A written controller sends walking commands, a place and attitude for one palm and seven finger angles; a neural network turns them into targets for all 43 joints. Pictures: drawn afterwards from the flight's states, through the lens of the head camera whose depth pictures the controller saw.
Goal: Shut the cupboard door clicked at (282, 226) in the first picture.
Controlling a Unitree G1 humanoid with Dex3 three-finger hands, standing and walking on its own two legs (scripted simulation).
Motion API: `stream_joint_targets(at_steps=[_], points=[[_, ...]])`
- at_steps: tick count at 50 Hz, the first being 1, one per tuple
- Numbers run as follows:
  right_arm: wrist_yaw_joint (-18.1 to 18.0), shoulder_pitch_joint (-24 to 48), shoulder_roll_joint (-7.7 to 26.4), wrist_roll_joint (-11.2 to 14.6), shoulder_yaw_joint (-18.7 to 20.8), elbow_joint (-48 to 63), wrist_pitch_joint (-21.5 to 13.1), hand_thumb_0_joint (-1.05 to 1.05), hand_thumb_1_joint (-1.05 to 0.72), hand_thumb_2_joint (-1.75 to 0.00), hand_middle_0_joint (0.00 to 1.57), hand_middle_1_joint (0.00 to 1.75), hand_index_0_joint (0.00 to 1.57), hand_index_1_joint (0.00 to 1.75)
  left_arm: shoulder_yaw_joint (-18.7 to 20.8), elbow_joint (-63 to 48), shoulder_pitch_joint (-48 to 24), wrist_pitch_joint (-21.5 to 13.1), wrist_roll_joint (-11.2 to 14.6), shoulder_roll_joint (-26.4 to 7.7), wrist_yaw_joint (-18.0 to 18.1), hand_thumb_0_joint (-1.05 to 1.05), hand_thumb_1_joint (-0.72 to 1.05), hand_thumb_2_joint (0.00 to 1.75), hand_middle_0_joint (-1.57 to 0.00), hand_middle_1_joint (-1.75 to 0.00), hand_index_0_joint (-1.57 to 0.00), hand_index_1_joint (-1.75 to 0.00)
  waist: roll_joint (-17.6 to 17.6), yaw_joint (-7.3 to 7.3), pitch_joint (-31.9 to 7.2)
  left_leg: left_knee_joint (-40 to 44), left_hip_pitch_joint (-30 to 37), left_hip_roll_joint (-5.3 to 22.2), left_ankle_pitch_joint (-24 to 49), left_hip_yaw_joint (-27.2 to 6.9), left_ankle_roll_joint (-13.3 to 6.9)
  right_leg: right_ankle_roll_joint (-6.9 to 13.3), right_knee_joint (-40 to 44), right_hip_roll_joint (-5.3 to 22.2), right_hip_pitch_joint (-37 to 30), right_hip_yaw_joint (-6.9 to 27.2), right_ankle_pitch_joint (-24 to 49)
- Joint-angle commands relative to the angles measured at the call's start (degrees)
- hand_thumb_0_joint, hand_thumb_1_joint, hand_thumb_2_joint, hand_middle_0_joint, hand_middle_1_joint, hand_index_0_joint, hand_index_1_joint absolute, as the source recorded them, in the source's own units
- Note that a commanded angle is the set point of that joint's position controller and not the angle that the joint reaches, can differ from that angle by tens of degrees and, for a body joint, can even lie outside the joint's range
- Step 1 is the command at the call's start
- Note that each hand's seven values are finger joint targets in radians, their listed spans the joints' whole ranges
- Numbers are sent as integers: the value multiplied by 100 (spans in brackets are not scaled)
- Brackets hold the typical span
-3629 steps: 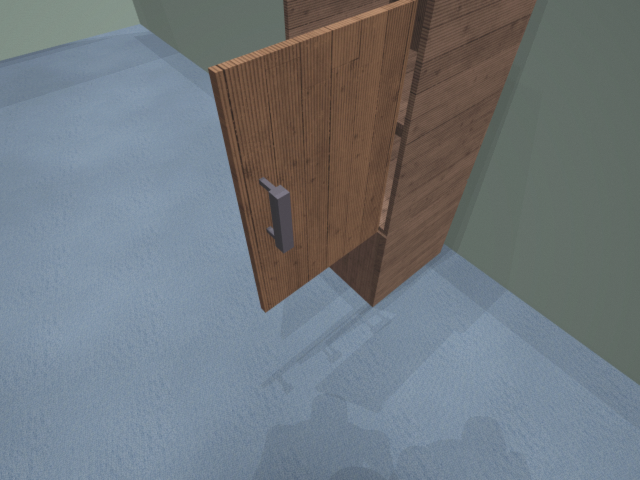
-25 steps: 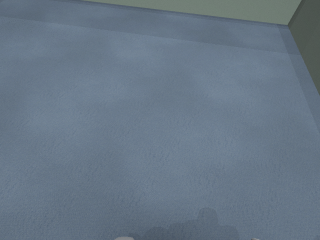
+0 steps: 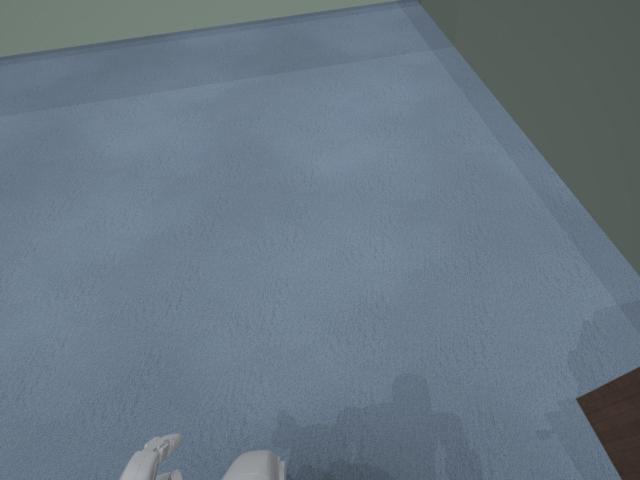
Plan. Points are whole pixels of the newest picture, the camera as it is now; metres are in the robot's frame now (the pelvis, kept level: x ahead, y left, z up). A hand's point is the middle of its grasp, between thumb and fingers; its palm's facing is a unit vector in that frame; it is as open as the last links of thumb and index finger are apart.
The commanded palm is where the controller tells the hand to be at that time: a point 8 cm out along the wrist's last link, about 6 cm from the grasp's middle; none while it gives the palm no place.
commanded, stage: turn to face it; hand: left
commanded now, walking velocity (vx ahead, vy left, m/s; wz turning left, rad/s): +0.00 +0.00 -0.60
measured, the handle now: out of the picture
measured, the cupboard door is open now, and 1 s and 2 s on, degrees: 5 5 5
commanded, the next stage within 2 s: take the last steps up to it in 1.96 s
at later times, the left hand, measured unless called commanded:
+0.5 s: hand (177, 467) +0.15 +0.22 -0.16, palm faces -0.23 -0.95 -0.21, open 7.4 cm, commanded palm none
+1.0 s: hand (252, 410) +0.23 +0.13 -0.17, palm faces -0.54 -0.81 -0.21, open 7.3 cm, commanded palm none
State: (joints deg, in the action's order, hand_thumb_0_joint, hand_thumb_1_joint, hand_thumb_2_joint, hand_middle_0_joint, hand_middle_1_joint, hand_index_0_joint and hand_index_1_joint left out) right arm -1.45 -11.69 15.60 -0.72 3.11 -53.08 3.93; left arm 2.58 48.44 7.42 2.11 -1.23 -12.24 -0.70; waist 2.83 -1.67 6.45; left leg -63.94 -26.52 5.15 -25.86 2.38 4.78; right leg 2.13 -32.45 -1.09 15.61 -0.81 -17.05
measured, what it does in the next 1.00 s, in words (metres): steps on the spot, turning right: left foot, then right foot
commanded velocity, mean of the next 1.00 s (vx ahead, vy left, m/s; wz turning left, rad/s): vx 0.00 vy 0.00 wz -0.60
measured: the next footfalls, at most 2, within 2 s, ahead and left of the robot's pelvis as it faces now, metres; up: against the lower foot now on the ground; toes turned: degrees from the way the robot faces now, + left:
left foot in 0.30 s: +0.08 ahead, +0.14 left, +0.00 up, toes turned -9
right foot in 0.66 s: +0.00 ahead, -0.12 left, +0.00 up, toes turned -28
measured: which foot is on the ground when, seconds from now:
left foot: up 0.00-0.28, down 0.30-0.66, up 0.68-0.98, down 1.00-1.00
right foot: down 0.00-0.28, up 0.30-0.64, down 0.66-1.00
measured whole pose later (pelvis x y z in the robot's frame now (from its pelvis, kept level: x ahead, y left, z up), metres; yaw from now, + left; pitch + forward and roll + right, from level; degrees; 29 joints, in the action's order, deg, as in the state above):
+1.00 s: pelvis +0.05 +0.01 +0.00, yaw -34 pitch +2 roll -1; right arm -1.1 -10.6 14.3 -0.3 2.1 -49.1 1.5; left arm 3.3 50.3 10.6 3.3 -1.4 -13.6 -0.9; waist -1.2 0.0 3.9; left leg -34.4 -19.6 2.7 -17.6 2.0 4.1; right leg -0.7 -33.2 -2.4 16.9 6.2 -18.0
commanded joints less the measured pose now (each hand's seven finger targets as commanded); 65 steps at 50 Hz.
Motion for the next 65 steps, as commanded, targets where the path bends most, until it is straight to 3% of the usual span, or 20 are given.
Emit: stream_joint_targets(at_steps=[1, 9, 12, 13, 14, 15, 20, 27, 30, 31, 33, 36, 39, 45, 48, 49, 50, 51, 56, 65], points=[[28, 75, 361, -18, 96, 558, -173, 0, -90, -90, 20, 30, 20, 30, 361, -340, 189, -105, -10, -1150, 133, 0, 90, 90, -20, -30, -20, -30, -1031, 160, -891, 118, -426, 11, 418, -224, 46, 795, 1211, 1367, -714, 1457, 2523], [-13, 325, 286, 50, 84, 768, -264, 0, -90, -90, 20, 30, 20, 30, 456, -231, 455, -57, -47, -1280, 108, 0, 90, 90, -20, -30, -20, -30, -1106, 280, -933, 1853, 156, -297, 137, -233, -49, 928, 1045, 1341, -596, 2316, 2391], [-65, -172, 302, 75, 81, 623, -345, 0, -90, -90, 20, 30, 20, 30, 444, -233, 224, -8, 0, -1185, 104, 0, 90, 90, -20, -30, -20, -30, -1021, 7, -1078, 3572, 1396, -405, 1072, -214, -130, 490, 559, 944, -5, 2302, 2270], [-91, -401, 556, 45, 101, 560, -420, 0, -90, -90, 20, 30, 20, 30, 404, -280, 197, 12, 48, -967, 94, 0, 90, 90, -20, -30, -20, -30, -430, -89, -1197, 4406, 2136, 153, 1358, -665, -291, 179, 69, 466, 585, 1889, 1534], [-104, -451, 1140, -48, 193, 622, -456, 0, -90, -90, 20, 30, 20, 30, 339, -376, 419, 19, 101, -609, 26, 0, 90, 90, -20, -30, -20, -30, 1209, -18, -1276, 4717, 2759, 1599, 2218, -2037, -849, -195, -1078, -351, 1576, 930, -687], [-126, -536, 1286, -76, 193, 715, -413, 0, -90, -90, 20, 30, 20, 30, 337, -463, 338, -21, 38, -707, -6, 0, 90, 90, -20, -30, -20, -30, 1217, -81, -1119, 4694, 2323, 2362, 2875, -2426, -1436, -334, -2321, -211, 1687, 384, -1925], [-147, 24, 807, -121, 79, 802, -419, 0, -90, -90, 20, 30, 20, 30, 368, -243, 235, 116, 17, -640, -145, 0, 90, 90, -20, -30, -20, -30, 732, 172, -799, 4264, 2080, 1379, 4124, -560, -1252, -558, -3285, 201, 1646, 126, -1088], [-57, -312, 959, -114, 212, 554, -362, 0, -90, -90, 20, 30, 20, 30, 291, -375, -119, 95, 2, -513, -202, 0, 90, 90, -20, -30, -20, -30, 1073, -69, -852, 3988, 2134, 1456, 3934, 88, -1153, -444, -1394, 104, 820, -464, -840], [-26, -109, 1047, -83, 266, 557, -337, 0, -90, -90, 20, 30, 20, 30, 311, -288, 248, 30, 1, -624, -183, 0, 90, 90, -20, -30, -20, -30, 916, 183, -967, 3372, 1836, 1414, 3528, 323, -848, -300, -4, 34, -100, -549, 64], [9, -75, 986, -45, 276, 569, -329, 0, -90, -90, 20, 30, 20, 30, 348, -184, 571, -14, -20, -829, -155, 0, 90, 90, -20, -30, -20, -30, 515, 355, -1064, 2776, 1358, 1200, 3087, 519, -590, -185, 688, 123, -876, -407, 791], [37, 339, 382, 13, 90, 1003, -289, 0, -90, -90, 20, 30, 20, 30, 510, 28, 1249, -111, -18, -1811, -6, 0, 90, 90, -20, -30, -20, -30, -1910, 732, -1122, 374, -828, -69, -1210, 621, -23, 905, 1173, 2347, -1913, 2336, 3951], [-53, 490, 569, 4, 101, 863, -240, 0, -90, -90, 20, 30, 20, 30, 470, -144, 538, -45, -1, -1415, 147, 0, 90, 90, -20, -30, -20, -30, -1675, 467, -808, -465, -1136, 220, -389, -382, -46, 1113, 1205, 1911, -1190, 2123, 2629], [25, 184, 391, -7, 64, 681, -228, 0, -90, -90, 20, 30, 20, 30, 382, -292, 174, -80, -23, -1285, 131, 0, 90, 90, -20, -30, -20, -30, -1140, 201, -936, 323, -422, 68, 95, -105, 46, 888, 1037, 1478, -733, 1414, 2832], [35, 71, 333, 29, 62, 755, -265, 0, -90, -90, 20, 30, 20, 30, 427, -288, 146, -43, -53, -1392, 87, 0, 90, 90, -20, -30, -20, -30, -1246, 183, -823, 1914, 247, -235, 263, -1, -7, 834, 1027, 1309, -335, 1873, 2131], [-16, -468, 394, 39, 57, 587, -350, 0, -90, -90, 20, 30, 20, 30, 415, -305, -73, 6, 11, -1285, 82, 0, 90, 90, -20, -30, -20, -30, -1047, -91, -925, 3504, 1387, -296, 1286, 30, -57, 435, 546, 1005, 197, 1880, 1811], [-43, -598, 705, -6, 97, 558, -420, 0, -90, -90, 20, 30, 20, 30, 364, -360, 25, 41, 58, -1009, 63, 0, 90, 90, -20, -30, -20, -30, -222, -97, -1027, 4358, 1973, 308, 1354, -633, -265, 121, -25, 472, 763, 1514, 1009], [-54, -726, 1296, -95, 195, 603, -447, 0, -90, -90, 20, 30, 20, 30, 301, -444, 255, 60, 99, -654, 5, 0, 90, 90, -20, -30, -20, -30, 1428, -69, -1106, 4733, 2404, 1742, 1962, -2056, -863, -227, -1361, -311, 1573, 613, -1057], [-65, -844, 1391, -92, 189, 701, -418, 0, -90, -90, 20, 30, 20, 30, 275, -568, 101, 13, 41, -789, -15, 0, 90, 90, -20, -30, -20, -30, 1186, -148, -1003, 4736, 1923, 2318, 2366, -2436, -1344, -301, -2510, -139, 1494, 365, -1899], [-133, -208, 792, -114, 43, 763, -471, 0, -90, -90, 20, 30, 20, 30, 357, -283, 99, 103, 16, -669, -157, 0, 90, 90, -20, -30, -20, -30, 756, 143, -884, 4358, 2006, 1401, 3904, -467, -1140, -532, -3487, 263, 1646, 131, -959], [-20, -379, 1015, -95, 248, 449, -368, 0, -90, -90, 20, 30, 20, 30, 279, -329, 13, 49, 20, -526, -170, 0, 90, 90, -20, -30, -20, -30, 1021, 34, -1021, 3671, 2010, 1565, 3666, 353, -970, -325, -435, 82, 214, -518, -395]])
